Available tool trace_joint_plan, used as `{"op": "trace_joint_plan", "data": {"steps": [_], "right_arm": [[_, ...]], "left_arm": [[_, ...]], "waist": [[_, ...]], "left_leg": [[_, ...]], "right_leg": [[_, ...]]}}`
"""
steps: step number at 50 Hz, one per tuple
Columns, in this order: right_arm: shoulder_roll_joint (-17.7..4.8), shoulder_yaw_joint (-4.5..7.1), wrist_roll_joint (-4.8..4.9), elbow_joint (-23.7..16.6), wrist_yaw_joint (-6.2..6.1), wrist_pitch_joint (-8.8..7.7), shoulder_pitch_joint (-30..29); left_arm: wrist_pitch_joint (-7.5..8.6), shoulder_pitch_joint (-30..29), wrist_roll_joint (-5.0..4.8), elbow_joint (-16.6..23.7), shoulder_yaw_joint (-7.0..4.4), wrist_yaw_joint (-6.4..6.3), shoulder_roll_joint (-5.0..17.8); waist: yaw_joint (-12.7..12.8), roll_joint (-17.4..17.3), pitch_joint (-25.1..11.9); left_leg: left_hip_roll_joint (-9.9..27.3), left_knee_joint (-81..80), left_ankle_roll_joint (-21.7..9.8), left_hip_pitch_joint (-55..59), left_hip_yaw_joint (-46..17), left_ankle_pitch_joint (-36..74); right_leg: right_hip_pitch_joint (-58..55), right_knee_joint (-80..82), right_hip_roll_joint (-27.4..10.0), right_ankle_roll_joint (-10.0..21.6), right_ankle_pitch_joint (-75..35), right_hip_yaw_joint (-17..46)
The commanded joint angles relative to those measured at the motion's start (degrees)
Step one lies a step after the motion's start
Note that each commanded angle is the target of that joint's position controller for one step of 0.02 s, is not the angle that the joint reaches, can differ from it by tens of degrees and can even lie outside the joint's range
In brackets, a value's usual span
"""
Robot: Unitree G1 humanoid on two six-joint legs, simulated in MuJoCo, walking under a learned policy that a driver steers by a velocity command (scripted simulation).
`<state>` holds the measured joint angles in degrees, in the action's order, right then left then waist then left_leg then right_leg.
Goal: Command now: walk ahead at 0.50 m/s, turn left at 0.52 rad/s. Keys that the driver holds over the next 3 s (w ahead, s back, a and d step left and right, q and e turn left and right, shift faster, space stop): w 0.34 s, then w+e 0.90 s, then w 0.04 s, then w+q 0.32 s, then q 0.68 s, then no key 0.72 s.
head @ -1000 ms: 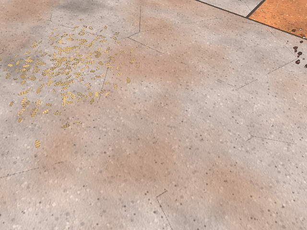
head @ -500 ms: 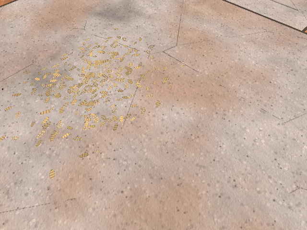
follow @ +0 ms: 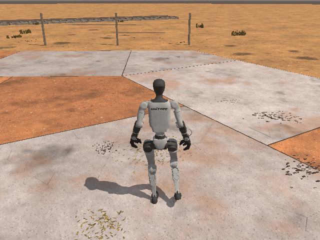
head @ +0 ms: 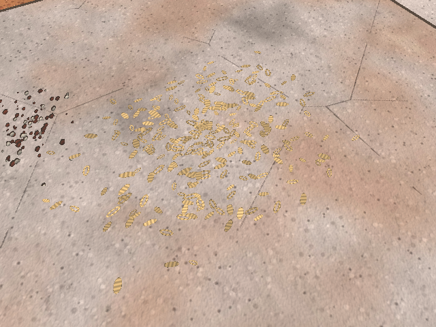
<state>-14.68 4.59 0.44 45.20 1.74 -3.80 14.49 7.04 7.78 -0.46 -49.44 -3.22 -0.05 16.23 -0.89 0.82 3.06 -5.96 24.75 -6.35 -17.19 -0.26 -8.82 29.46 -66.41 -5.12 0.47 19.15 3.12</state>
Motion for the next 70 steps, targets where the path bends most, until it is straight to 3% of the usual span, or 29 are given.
{"op": "trace_joint_plan", "data": {"steps": [1, 6, 11, 14, 16, 17, 18, 19, 20, 22, 23, 27, 32, 36, 39, 41, 42, 43, 44, 46, 51, 57, 62, 64, 66, 67, 68, 69, 70], "right_arm": [[-8.1, 1.76, 0.17, -4.5, -1.12, -1.32, -0.4], [-8.2, 1.53, 0.29, -2.9, -2.4, -0.94, 4.0], [-8.6, 1.49, 0.4, -0.3, -2.21, -0.98, 7.9], [-9.4, 1.76, 0.27, 0.5, -2.81, -0.15, 8.4], [-9.5, 1.61, 0.15, -0.1, -2.92, 0.41, 6.3], [-8.0, 0.81, -0.29, -0.9, -2.77, 0.46, 5.5], [-4.6, -0.34, -0.62, -1.7, -2.58, -0.15, 10.8], [-3.4, -0.96, 0.17, -1.1, -2.34, -0.98, 13.7], [-8.1, -0.11, 1.06, -2.2, -2.08, -1.74, 9.1], [-8.2, -0.1, 0.41, -4.7, -1.96, -2.69, -0.3], [-8.0, 0.25, -0.61, -5.0, -2.13, -2.75, -0.6], [-5.0, -0.27, -1.17, -6.0, -2.51, -2.01, -0.2], [-3.4, -1.17, -0.66, -8.8, -2.28, -2.3, -10.7], [-4.5, -0.95, 0.23, -10.8, -1.35, -3.14, -16.4], [-6.8, -0.04, 0.46, -10.7, -1.07, -3.96, -14.2], [-10.1, 1.48, -0.53, -8.5, -1.76, -4.38, -3.1], [-14.1, 2.49, -0.9, -7.5, -2.33, -3.99, 6.7], [-16.6, 3.05, -1.17, -5.6, -1.71, -2.99, 8.3], [-10.3, 1.75, -0.68, -6.9, -1.54, -2.85, 5.8], [-6.5, 0.4, -0.75, -7.2, -1.49, -2.61, 0.6], [-6.7, 0.78, -0.9, -5.1, -1.45, -3.25, -2.3], [-10.0, 1.81, -0.57, -3.0, -2.13, -2.51, -0.9], [-12.7, 2.69, 0.91, -0.9, -2.25, -1.13, 2.2], [-14.2, 3.03, 1.43, -0.4, -2.35, -0.46, 2.9], [-12.7, 1.95, 1.39, 0.7, -2.41, -0.04, 3.9], [-8.5, 0.1, -0.81, -0.6, -2.23, -0.42, 5.0], [-3.5, -1.79, -0.6, -1.7, -1.43, -1.73, 11.2], [-10.1, -0.19, 2.1, -1.0, -0.97, -2.63, 4.6], [-10.8, 0.13, 3.36, -2.7, -0.83, -2.86, 0.0]], "left_arm": [[-0.93, 2.7, 1.12, 2.9, -1.48, -0.3, 4.5], [-0.71, -7.1, 0.92, 5.5, -0.32, 0.17, 2.1], [0.17, -13.2, 0.11, 8.1, -0.33, 1.31, 4.0], [0.93, -11.9, 0.13, 8.5, -0.7, 2.05, 5.4], [1.22, -3.4, 0.23, 6.2, -1.9, 1.91, 7.5], [1.24, 5.7, 0.78, 4.2, -2.78, 1.67, 9.8], [0.95, 14.7, 1.29, 2.8, -4.0, 1.5, 14.3], [0.26, 17.9, -0.12, 0.6, -3.73, 2.08, 12.7], [-0.01, 14.4, -1.38, 1.3, -2.45, 2.25, 8.9], [-0.9, 6.8, -0.09, 3.6, -1.46, 2.1, 6.3], [-0.85, 5.4, 0.41, 4.1, -1.05, 2.03, 5.3], [-0.96, 6.5, -0.24, 3.8, -1.48, 1.23, 6.9], [-2.0, 10.5, -1.11, 3.1, -2.38, -0.18, 9.0], [-3.25, 14.8, -1.49, 2.4, -2.37, -0.62, 8.6], [-3.93, 14.0, -1.28, 3.1, -2.74, -0.99, 9.2], [-3.81, 12.2, -0.68, 4.6, -1.7, -0.78, 6.0], [-3.52, 12.6, 0.77, 6.4, -0.43, -0.76, 2.0], [-2.75, 20.0, -1.39, 8.3, 0.17, -0.58, 0.7], [-2.97, 18.1, -2.31, 6.6, -1.17, -0.82, 6.9], [-3.74, 11.1, -1.46, 7.5, -1.86, -0.68, 7.7], [-5.29, 7.9, -1.13, 10.6, -1.54, 0.39, 3.4], [-4.81, -0.5, -0.79, 13.9, -0.63, 2.12, 2.1], [-4.99, -7.1, -0.9, 17.6, -0.83, 3.44, 3.2], [-5.15, -5.3, -0.5, 18.1, -1.58, 3.47, 4.4], [-5.27, 9.9, -0.47, 14.0, -4.2, 2.51, 8.5], [-5.66, 18.9, -0.35, 12.3, -5.7, 1.17, 14.1], [-5.08, 16.8, -0.1, 13.2, -5.22, 1.2, 17.8], [-4.39, 17.7, 0.08, 13.3, -3.99, 1.64, 12.5], [-3.78, 15.0, 0.39, 12.4, -3.29, 1.78, 10.7]], "waist": [[2.5, -1.5, -5.7], [-1.7, -4.7, -3.4], [-4.2, -5.9, -0.6], [-2.7, -6.8, -0.8], [2.1, -7.2, -5.6], [6.1, -5.6, -12.8], [6.2, 5.0, -22.2], [5.8, 17.0, -25.4], [6.4, 10.7, -17.1], [4.6, 1.4, -4.9], [2.9, 1.0, -4.0], [0.6, 3.6, -4.3], [3.7, 3.4, -2.7], [5.5, 4.1, -2.5], [2.9, 5.6, -3.2], [-2.9, 4.1, -10.2], [-6.1, -4.9, -18.9], [-1.6, -23.8, -22.5], [-2.9, -13.8, -15.9], [-2.2, -4.8, -6.7], [0.7, -6.3, -2.3], [-1.6, -4.1, -1.0], [-2.8, -4.5, 1.0], [-0.7, -5.7, -1.3], [7.8, -3.9, -9.5], [10.3, 5.5, -16.5], [4.3, 14.6, -24.9], [9.0, 5.2, -24.2], [8.2, 5.0, -14.8]], "left_leg": [[15.1, -12.3, -11.0, 6.5, -16.1, 18.1], [11.3, -12.8, -6.6, 4.8, -9.4, 13.5], [15.6, -10.7, -6.0, 12.4, -13.3, 8.8], [18.5, -7.0, -5.0, 18.9, -15.5, 15.9], [15.8, 1.9, -3.2, 19.1, -13.1, 32.2], [12.7, 13.4, -1.5, 13.5, -10.7, 31.2], [5.4, 33.6, 2.6, -5.0, -6.5, 13.2], [0.3, 47.2, 5.0, -19.3, -6.4, -22.8], [4.2, 51.7, 4.3, -26.3, -8.8, -21.9], [8.9, 46.8, 3.9, -26.6, -5.3, -13.0], [10.6, 42.5, 4.1, -23.5, -5.4, -10.3], [11.1, 30.7, 6.8, -18.4, -3.3, -7.5], [8.2, 11.4, 8.9, -13.6, -2.6, 9.1], [6.1, 4.4, 8.8, -10.6, -3.4, 10.7], [5.9, 0.3, 7.1, -4.7, -3.7, 6.1], [10.6, -0.7, 3.0, 13.3, -6.4, 4.9], [21.8, 0.5, -0.5, 28.1, -17.3, 4.0], [32.1, -5.4, -8.7, 38.6, -42.3, -8.9], [29.9, -7.3, -7.3, 33.6, -40.5, -17.4], [24.5, -9.3, -4.0, 20.8, -24.1, -7.3], [21.2, -15.5, -4.9, 10.6, -8.6, 7.4], [20.0, -16.2, -3.4, 12.4, 3.2, 13.4], [22.5, -13.0, -1.2, 19.0, 7.4, 17.3], [22.8, -6.4, -0.4, 20.3, 8.8, 33.6], [19.8, 12.1, 1.8, 12.9, 11.6, 40.7], [16.6, 31.9, 4.3, -2.8, 12.4, 14.8], [6.7, 49.3, 6.6, -20.5, 3.6, -27.3], [8.2, 54.2, 5.9, -24.5, -4.6, -25.3], [10.3, 53.2, 5.1, -28.0, -3.8, -20.6]], "right_leg": [[5.4, 6.9, -1.8, -2.3, -5.3, 0.4], [2.9, 29.1, 0.9, -3.1, -24.7, -1.8], [4.9, 36.6, 2.0, -0.6, -25.5, -1.2], [4.8, 38.7, 2.6, 1.9, -18.3, -1.5], [-7.5, 41.0, 5.5, 4.4, -16.9, -4.4], [-22.1, 38.5, 1.5, 7.4, -19.5, -0.8], [-44.2, 37.7, -10.3, 15.0, -16.5, 18.2], [-52.5, 47.1, -16.7, 20.1, -4.8, 39.0], [-47.8, 49.6, -15.0, 17.5, 4.7, 37.7], [-30.8, 52.3, -10.4, 14.8, -2.0, 24.9], [-26.2, 53.2, -8.6, 14.3, -8.0, 22.1], [-19.8, 55.9, -5.3, 15.2, -19.7, 15.0], [-16.1, 55.6, -2.0, 12.2, -19.2, 10.4], [-19.1, 51.7, -3.1, 11.3, -16.0, 14.2], [-21.1, 46.7, -4.1, 9.7, -14.8, 18.5], [-15.8, 33.6, 0.7, 6.6, -16.2, 15.7], [-7.0, 16.0, 5.6, 4.0, -2.3, 9.0], [11.3, 1.5, 9.2, 2.2, 16.8, 4.5], [16.4, -5.1, 4.7, 1.6, 13.0, 6.7], [14.8, -5.0, 1.4, 0.7, 3.5, 4.4], [11.8, 2.0, -2.1, -1.0, -4.2, 2.6], [9.8, 20.0, -1.4, -0.8, -19.4, -0.6], [8.3, 28.3, 0.4, 2.3, -15.0, -4.4], [1.6, 29.9, 3.9, 4.7, -8.6, -7.0], [-22.8, 35.6, 8.3, 8.2, -13.0, -8.0], [-41.5, 34.3, -3.8, 11.8, -17.8, 8.3], [-52.5, 43.1, -17.7, 21.3, -7.8, 38.4], [-49.4, 47.0, -17.9, 19.7, -4.3, 37.7], [-41.9, 47.5, -15.8, 17.0, -8.3, 27.1]]}}
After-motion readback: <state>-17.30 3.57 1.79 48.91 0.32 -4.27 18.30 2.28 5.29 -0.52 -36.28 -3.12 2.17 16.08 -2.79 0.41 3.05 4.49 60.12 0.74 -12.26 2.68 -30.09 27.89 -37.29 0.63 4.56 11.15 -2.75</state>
